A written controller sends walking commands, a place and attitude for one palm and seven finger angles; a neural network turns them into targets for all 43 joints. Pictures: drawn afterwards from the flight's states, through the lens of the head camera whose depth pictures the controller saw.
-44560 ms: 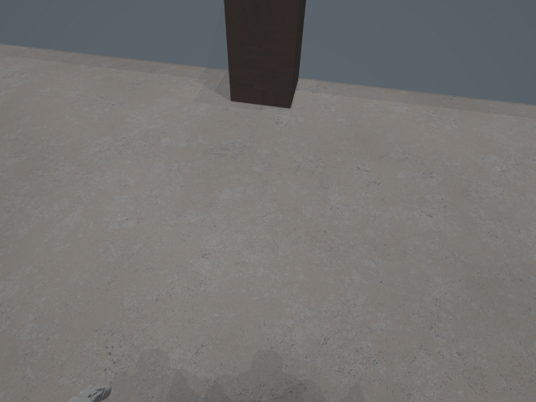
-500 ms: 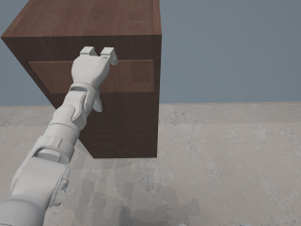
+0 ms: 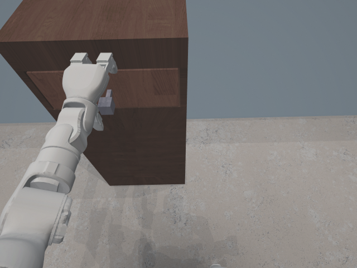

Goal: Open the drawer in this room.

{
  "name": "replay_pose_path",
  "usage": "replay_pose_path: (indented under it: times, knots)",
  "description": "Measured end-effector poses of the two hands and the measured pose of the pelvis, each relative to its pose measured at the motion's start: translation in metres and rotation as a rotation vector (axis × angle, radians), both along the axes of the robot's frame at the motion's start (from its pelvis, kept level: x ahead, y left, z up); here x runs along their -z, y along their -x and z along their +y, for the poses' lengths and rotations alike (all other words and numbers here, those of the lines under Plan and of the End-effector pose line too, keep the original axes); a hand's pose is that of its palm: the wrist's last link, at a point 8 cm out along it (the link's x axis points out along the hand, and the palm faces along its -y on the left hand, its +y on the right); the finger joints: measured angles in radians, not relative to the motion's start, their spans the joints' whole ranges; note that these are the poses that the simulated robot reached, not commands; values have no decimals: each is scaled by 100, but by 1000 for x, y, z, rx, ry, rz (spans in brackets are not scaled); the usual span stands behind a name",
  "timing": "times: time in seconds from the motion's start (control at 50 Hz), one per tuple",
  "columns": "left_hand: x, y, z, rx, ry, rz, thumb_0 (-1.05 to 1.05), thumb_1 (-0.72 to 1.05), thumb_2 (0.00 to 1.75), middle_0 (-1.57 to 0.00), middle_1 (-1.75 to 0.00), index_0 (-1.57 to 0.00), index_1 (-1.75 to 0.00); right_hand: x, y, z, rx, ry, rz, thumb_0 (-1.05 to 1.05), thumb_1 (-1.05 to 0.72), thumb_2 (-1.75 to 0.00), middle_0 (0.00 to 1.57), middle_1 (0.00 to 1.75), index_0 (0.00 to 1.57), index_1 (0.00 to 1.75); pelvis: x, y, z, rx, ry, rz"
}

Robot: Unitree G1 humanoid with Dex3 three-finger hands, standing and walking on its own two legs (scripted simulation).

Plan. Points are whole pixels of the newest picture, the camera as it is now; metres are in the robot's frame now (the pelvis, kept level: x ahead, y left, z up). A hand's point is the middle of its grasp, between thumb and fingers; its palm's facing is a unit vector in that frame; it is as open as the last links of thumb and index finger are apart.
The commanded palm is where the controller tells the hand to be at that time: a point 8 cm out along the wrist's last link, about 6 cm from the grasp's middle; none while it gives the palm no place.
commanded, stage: move the hooked fingers above the handle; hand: left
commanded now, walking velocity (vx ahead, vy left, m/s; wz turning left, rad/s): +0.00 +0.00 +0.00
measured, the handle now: (107, 100) +0.54 +0.19 +0.02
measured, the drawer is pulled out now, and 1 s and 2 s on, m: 0.00 0.00 0.00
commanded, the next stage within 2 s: lower the fingers behind the handle in 0.70 s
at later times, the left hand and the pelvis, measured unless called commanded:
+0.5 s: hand (100, 88) +0.50 +0.17 +0.10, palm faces +0.17 +0.03 -0.98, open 13.8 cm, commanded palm +0.46 +0.21 +0.13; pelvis +0.00 +0.01 +0.00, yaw -1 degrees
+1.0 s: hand (97, 104) +0.48 +0.19 +0.07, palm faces +0.11 -0.04 -0.99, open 13.8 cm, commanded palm +0.46 +0.19 +0.12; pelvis +0.00 +0.00 +0.00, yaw +1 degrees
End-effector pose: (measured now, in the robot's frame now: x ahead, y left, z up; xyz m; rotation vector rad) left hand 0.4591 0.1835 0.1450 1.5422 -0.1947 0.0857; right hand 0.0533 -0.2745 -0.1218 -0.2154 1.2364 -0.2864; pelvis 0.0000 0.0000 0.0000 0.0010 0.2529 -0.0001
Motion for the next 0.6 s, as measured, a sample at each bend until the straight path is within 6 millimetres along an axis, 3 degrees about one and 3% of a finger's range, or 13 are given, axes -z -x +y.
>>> replay_pose_path:
  times: [0.08, 0.14, 0.18, 0.24, 0.3, 0.34, 0.38, 0.48, 0.6]
  knots:
    - [-1, -7, 42, -282, -82, 97, 0, -49, 30, -32, -120, -32, -121, 7, -3, 10, 8, -57, 13, 0, -90, -90, 20, 30, 20, 30, -2, -1, 2, 9, 0, 12]
    - [10, -1, 55, -369, -60, 279, 0, -48, 30, -32, -120, -32, -120, 6, -4, 16, 16, -80, 21, 0, -90, -90, 20, 30, 20, 30, -6, -6, 3, 3, 2, -2]
    - [19, 4, 45, -297, -29, 372, 0, -48, 30, -32, -120, -32, -120, 3, -7, 18, 5, -70, 20, 0, -90, -90, 21, 30, 20, 30, -8, -9, 4, -11, 5, -18]
    - [30, 12, 9, -72, 1, 421, 0, -48, 30, -32, -120, -32, -120, -3, -14, 18, -20, -39, 3, 1, -90, -90, 21, 30, 20, 30, -9, -12, 6, -29, 7, -41]
    - [26, 17, -28, 153, 26, 343, 0, -48, 30, -32, -120, -32, -120, -7, -22, 17, -30, -8, -27, 1, -90, -90, 21, 30, 20, 30, -7, -12, 7, -30, 8, -50]
    - [17, 16, -42, 238, 45, 235, 0, -49, 30, -32, -121, -33, -120, -8, -25, 16, -30, 0, -47, 1, -90, -90, 21, 30, 20, 30, -4, -11, 8, -23, 7, -42]
    - [6, 10, -43, 231, 61, 118, 0, -49, 30, -33, -121, -33, -120, -6, -27, 17, -28, -4, -60, 0, -90, -90, 21, 30, 20, 30, -2, -9, 9, -13, 5, -30]
    - [-8, -10, -14, 7, -18, -8, 0, -49, 30, -35, -123, -32, -120, 6, -24, 25, -26, -58, -42, 0, -90, -90, 20, 30, 20, 30, 0, -3, 8, 13, 0, -1]
    - [-6, -13, -7, -189, -40, 162, 0, -49, 30, -37, -125, -31, -125, 9, -12, 31, 16, -105, -1, 0, -90, -90, 21, 30, 20, 30, -6, -3, 5, 23, -6, -13]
